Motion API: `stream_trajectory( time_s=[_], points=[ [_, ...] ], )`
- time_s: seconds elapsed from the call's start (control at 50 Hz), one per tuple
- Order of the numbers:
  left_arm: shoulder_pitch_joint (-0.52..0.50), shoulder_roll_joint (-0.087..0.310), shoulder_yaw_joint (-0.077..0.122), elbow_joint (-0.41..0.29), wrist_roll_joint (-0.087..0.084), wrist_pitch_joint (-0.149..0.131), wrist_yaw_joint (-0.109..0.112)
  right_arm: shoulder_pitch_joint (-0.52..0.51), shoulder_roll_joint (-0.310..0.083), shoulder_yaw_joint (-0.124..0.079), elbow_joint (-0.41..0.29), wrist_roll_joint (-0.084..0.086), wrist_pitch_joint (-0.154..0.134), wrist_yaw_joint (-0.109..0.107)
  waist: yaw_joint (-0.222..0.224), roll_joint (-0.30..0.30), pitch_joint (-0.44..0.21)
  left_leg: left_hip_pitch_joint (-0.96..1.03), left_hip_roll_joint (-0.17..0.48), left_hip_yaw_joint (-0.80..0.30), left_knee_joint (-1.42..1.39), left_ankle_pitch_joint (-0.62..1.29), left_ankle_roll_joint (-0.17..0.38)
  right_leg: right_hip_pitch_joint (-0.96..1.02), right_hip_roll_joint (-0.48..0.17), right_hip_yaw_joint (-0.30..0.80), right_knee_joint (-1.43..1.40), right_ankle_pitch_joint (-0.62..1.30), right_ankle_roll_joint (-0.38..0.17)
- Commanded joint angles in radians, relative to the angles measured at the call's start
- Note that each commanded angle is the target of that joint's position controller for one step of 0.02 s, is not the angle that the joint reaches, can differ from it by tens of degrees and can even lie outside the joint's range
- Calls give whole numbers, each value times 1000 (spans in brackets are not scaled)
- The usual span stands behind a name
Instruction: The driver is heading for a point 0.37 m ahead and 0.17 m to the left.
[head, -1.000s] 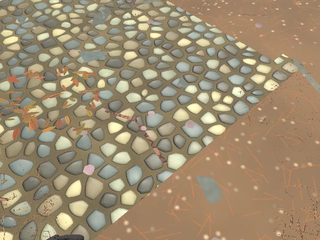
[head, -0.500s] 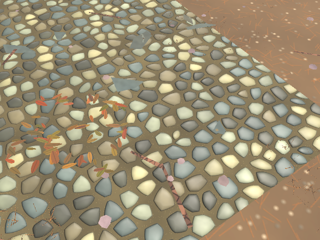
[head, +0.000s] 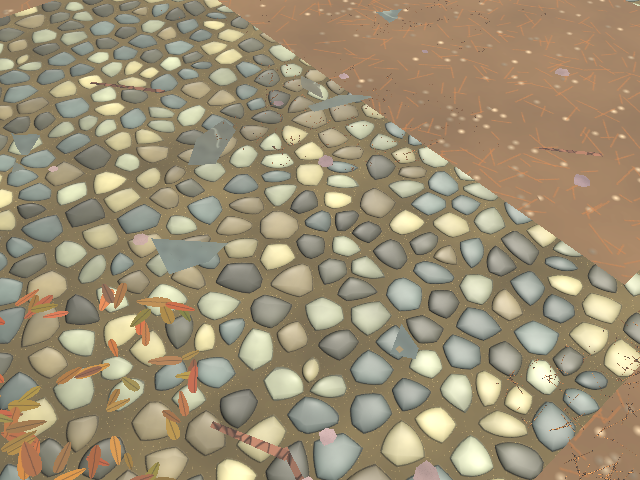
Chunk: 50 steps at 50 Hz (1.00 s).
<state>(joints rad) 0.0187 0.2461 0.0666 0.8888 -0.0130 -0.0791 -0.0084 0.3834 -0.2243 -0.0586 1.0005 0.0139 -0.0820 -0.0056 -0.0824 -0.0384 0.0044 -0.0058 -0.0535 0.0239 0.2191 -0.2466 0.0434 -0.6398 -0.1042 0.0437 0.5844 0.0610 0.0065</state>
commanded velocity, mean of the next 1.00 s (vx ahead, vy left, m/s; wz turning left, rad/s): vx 0.34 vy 0.00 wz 0.33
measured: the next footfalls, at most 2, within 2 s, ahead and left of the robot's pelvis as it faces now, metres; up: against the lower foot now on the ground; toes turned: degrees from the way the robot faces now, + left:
right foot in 0.12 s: +0.25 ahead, -0.15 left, +0.00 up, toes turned +3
left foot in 0.62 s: +0.45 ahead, +0.17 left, +0.00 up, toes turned +22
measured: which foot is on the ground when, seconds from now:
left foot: down 0.00-0.12, up 0.14-0.60, down 0.62-1.00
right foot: up 0.00-0.10, down 0.12-0.64, up 0.66-0.98, down 1.00-1.00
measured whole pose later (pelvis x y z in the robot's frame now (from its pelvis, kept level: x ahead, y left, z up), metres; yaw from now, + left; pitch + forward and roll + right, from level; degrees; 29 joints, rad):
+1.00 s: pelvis +0.40 +0.05 -0.01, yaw +21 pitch +1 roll +2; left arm 0.14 0.26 0.06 0.97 0.01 0.01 0.04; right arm 0.13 -0.21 -0.04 0.88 -0.02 -0.02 -0.01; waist 0.01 -0.04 0.01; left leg -0.31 -0.07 0.06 0.44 -0.15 0.06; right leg -0.35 -0.09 0.02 0.59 -0.23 0.03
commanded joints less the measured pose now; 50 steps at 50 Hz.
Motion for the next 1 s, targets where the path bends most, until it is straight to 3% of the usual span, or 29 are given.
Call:
stream_trajectory(
  time_s=[0.02,0.06,0.08,0.1,0.12,0.14,0.16,0.18,0.2,0.24,0.28,0.34,0.46,0.5,0.54,0.58,0.6,0.62,0.64,0.66,0.68,0.7,0.72,0.74,0.78,0.82,0.9,0.96,1.0],
  points=[
    [-122,70,6,-90,-7,-29,-16,32,-173,-39,-27,10,3,-13,18,111,76,-41,278,-179,-16,227,149,37,35,-6,-82,-17,-4],
    [-74,107,17,-85,-9,-40,-19,13,-187,-47,-31,11,12,-17,57,137,50,-22,297,-212,44,272,131,131,50,-7,-109,-82,-21],
    [0,130,29,-67,-8,-44,-17,-8,-188,-49,-39,11,16,-17,101,144,13,-31,280,-207,116,362,115,239,67,-24,-129,-110,-36],
    [150,176,52,-25,-2,-48,-10,-20,-161,-39,-51,6,17,-15,166,127,-85,-84,219,-171,283,430,86,454,63,-26,-123,-113,-67],
    [330,251,71,0,15,-50,0,-24,-109,-20,-86,-11,19,-14,225,16,-253,-268,135,-108,596,213,45,757,-118,153,-90,-133,-126],
    [383,320,85,19,19,-39,-4,106,10,10,-108,7,0,-11,158,-296,-381,-639,-8,-55,925,-320,-12,1059,-344,597,-205,-300,-274],
    [362,209,56,6,15,-37,-5,75,-102,-14,-92,27,-10,-11,179,-213,-353,-734,52,-165,1066,-347,-7,1012,-317,660,-272,-449,-261],
    [287,145,37,-10,11,-38,-1,-14,-158,-31,-115,38,-12,-11,179,-140,-211,-786,95,-151,1090,-262,5,882,-285,490,-284,-444,-210],
    [220,122,27,-19,15,-37,0,-54,-150,-33,-120,34,-8,-15,152,-66,-135,-750,142,-130,1069,-173,6,742,-248,370,-310,-370,-184],
    [149,82,16,-14,28,-38,-1,-63,-119,-44,-128,21,12,-15,98,-79,-50,-660,194,-134,987,-76,7,553,-190,202,-375,-260,-162],
    [145,85,21,-2,27,-42,2,-63,-80,-42,-142,24,35,-10,79,-73,-22,-634,210,-121,949,-44,5,494,-180,111,-425,-199,-173],
    [165,123,35,13,28,-46,15,-121,-79,-45,-179,14,53,-7,75,-29,12,-699,215,-131,861,62,-10,496,-188,14,-459,-108,-189],
    [214,165,46,20,20,-29,32,-301,-66,-29,-244,7,45,30,127,-3,64,-685,189,-44,564,279,-14,552,-165,-174,-473,-43,-160],
    [243,172,46,31,13,-15,33,-364,-55,-21,-272,-2,43,40,144,10,97,-657,162,-7,472,263,-7,577,-164,-213,-428,96,-154],
    [267,193,50,45,0,3,33,-378,-63,-22,-295,-6,42,49,137,-17,81,-608,127,23,420,203,7,630,-181,-226,-349,284,-143],
    [245,224,57,44,-15,14,36,-314,-107,-39,-294,-10,41,55,85,-62,18,-488,69,50,380,137,39,672,-183,-228,-216,518,-117],
    [219,226,56,41,-21,20,38,-198,-142,-58,-261,-12,38,55,17,-55,-44,-346,32,61,298,203,63,670,-154,-241,-78,550,-90],
    [242,208,49,45,-13,19,36,-94,-203,-83,-229,-15,39,41,-30,-12,-109,-143,24,38,234,405,90,582,-103,-264,102,447,-42],
    [259,131,22,12,38,11,30,-2,-301,-101,-214,-31,43,14,-27,189,-238,160,246,-217,332,917,155,321,-31,-271,432,-135,17],
    [391,59,-9,20,23,-3,13,-74,-313,-79,-243,-44,42,14,71,308,-435,375,505,-596,299,1107,388,94,102,-114,745,-791,64],
    [353,144,13,50,-11,-5,6,-56,-228,-57,-246,-33,46,26,17,133,-481,281,455,-511,252,998,355,121,58,32,764,-756,54],
    [259,143,15,22,-34,0,7,-120,-195,-47,-242,-22,42,29,26,137,-326,180,398,-370,235,878,309,43,26,2,739,-719,41],
    [218,125,12,25,-21,9,21,-186,-167,-39,-243,-13,37,31,51,71,-214,34,341,-296,195,742,255,31,-6,-9,659,-654,37],
    [207,136,20,32,-4,27,36,-239,-135,-29,-246,-16,35,28,77,76,-160,-98,313,-253,154,649,230,82,-28,-1,593,-598,37],
    [254,124,24,48,6,62,50,-292,-143,-31,-245,-40,31,27,127,112,-141,-272,287,-203,88,570,222,226,-18,-9,531,-510,40],
    [266,104,21,54,10,73,58,-309,-140,-29,-235,-47,26,19,143,123,-143,-315,274,-168,66,529,225,270,-12,-10,423,-471,43],
    [194,96,13,47,12,82,58,-306,-134,-22,-208,-43,39,-4,117,147,-137,-318,253,-152,29,257,195,332,0,-15,202,-359,39],
    [171,97,11,52,15,83,48,-308,-117,-11,-186,-33,51,-8,117,145,-93,-333,233,-166,28,-3,158,401,23,-38,41,-303,26],
    [183,98,7,65,36,78,40,-276,-88,2,-160,-23,55,-6,131,107,-57,-366,184,-153,61,-140,84,494,21,-33,-137,-173,-1]
  ],
)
